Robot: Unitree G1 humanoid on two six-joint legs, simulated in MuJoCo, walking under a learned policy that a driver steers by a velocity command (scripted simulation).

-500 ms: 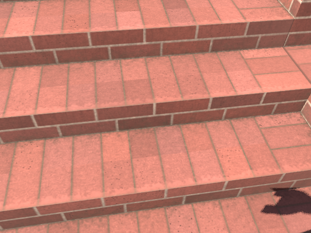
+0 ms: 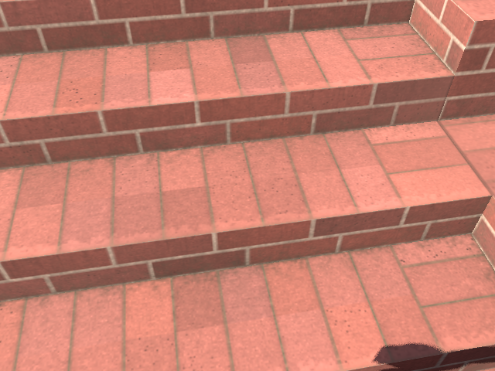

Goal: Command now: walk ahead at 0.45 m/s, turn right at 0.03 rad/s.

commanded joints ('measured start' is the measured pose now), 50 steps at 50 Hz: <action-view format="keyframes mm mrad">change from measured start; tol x64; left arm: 1 749 211 76 226 61 -6 15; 32 -481 8 -85 -222 3 13 25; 50 157 -77 -45 227 70 -48 21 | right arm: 1 -75 34 -2 -63 38 -18 37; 50 -308 44 28 -94 65 45 24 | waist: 1 274 -247 -15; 50 43 -93 72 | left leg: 1 -903 -178 -117 1160 -42 94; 6 -1254 -44 -100 1566 52 320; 15 -555 -210 243 241 73 89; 18 242 14 -714 -269 207 393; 33 -627 54 -405 -665 495 263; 37 -24 47 -281 -1 1641 142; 39 -729 -201 -312 862 338 72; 50 -1070 -15 -48 1348 335 208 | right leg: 1 781 -366 615 -217 509 -369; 10 -588 -129 -19 -667 198 -209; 16 355 -259 -40 136 2077 -219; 18 -363 86 113 897 308 -115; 27 -863 16 97 1564 60 -159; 36 -258 120 -45 478 -69 -31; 39 370 -358 1148 -179 -374 -419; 50 -3 -194 55 -328 140 -196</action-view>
